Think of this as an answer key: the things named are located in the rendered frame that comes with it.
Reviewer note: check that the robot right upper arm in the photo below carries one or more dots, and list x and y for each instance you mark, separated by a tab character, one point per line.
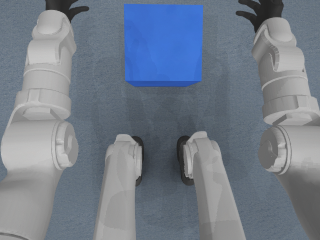
292	153

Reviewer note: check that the right robot foot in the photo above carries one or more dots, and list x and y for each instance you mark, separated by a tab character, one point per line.
180	156

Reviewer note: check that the right robot forearm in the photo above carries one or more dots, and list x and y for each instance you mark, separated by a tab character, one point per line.
283	77

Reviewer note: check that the robot right hand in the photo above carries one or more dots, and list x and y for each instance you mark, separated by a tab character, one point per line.
265	10

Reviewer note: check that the carton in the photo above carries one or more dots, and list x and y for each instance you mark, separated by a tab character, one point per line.
163	44

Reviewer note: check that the robot left hand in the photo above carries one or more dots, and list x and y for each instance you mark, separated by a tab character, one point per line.
63	6

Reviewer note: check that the left robot forearm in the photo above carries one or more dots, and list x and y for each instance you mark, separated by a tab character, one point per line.
47	72

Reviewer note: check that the robot left upper arm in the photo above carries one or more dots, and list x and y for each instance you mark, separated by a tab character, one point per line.
35	153

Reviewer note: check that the robot left shin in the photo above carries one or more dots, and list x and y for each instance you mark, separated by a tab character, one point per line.
119	137

